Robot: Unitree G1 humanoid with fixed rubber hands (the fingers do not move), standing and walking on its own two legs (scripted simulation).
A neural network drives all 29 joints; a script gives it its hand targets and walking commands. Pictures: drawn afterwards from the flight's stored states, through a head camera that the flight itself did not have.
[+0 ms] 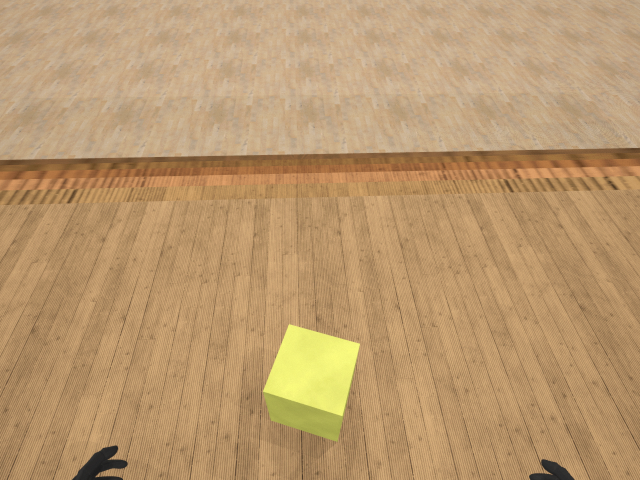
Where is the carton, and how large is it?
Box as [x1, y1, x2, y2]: [263, 324, 359, 441]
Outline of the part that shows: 289,324 263,390 271,420 337,441 359,344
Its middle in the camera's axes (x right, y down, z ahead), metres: -0.03 +0.42 +1.13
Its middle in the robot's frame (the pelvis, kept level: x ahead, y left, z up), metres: +0.47 +0.03 -0.66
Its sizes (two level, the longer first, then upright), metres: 0.210 0.200 0.250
